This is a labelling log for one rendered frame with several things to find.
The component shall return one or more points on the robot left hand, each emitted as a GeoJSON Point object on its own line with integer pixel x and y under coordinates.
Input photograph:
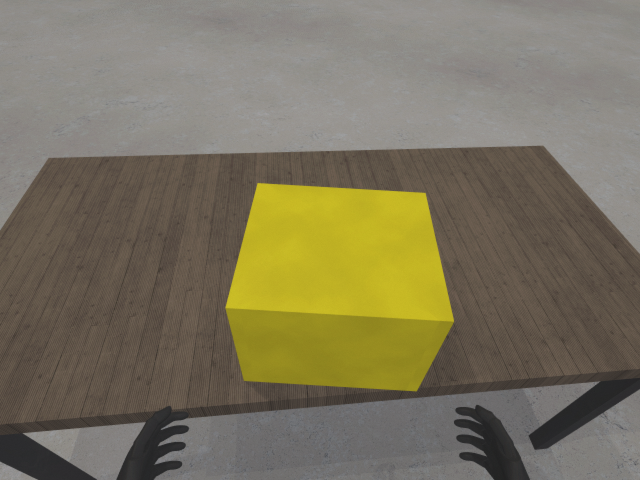
{"type": "Point", "coordinates": [140, 460]}

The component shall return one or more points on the carton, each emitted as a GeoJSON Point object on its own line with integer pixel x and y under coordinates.
{"type": "Point", "coordinates": [338, 287]}

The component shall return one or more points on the table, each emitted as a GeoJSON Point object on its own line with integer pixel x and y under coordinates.
{"type": "Point", "coordinates": [115, 274]}

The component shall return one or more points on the robot right hand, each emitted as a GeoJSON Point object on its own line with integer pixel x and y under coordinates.
{"type": "Point", "coordinates": [502, 460]}

